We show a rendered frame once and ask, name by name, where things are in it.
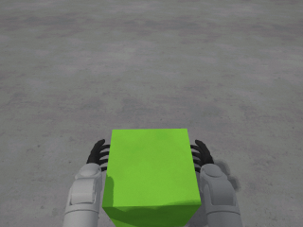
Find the right robot hand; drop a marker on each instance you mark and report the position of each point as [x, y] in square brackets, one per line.
[204, 155]

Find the left robot forearm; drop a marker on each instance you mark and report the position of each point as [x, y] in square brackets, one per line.
[83, 201]

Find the right robot forearm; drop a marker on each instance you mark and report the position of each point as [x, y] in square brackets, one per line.
[221, 204]

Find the carton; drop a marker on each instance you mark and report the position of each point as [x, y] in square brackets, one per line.
[150, 179]

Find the left robot hand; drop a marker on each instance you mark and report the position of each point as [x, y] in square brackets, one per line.
[96, 154]

